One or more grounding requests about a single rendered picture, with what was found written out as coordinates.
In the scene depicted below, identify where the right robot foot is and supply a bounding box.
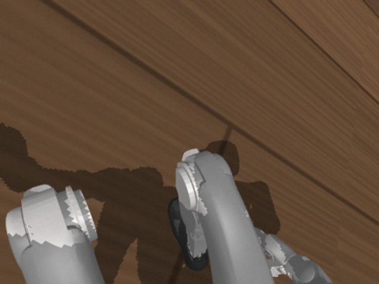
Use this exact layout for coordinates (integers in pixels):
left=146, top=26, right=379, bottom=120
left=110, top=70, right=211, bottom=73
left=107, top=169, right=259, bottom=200
left=168, top=197, right=208, bottom=271

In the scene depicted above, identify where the right robot hand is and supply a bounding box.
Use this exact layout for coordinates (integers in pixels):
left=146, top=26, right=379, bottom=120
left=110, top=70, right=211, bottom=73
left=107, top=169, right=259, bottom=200
left=255, top=228, right=297, bottom=277

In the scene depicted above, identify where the right robot arm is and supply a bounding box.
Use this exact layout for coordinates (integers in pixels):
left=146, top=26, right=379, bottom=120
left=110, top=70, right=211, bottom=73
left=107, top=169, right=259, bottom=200
left=285, top=254, right=333, bottom=284

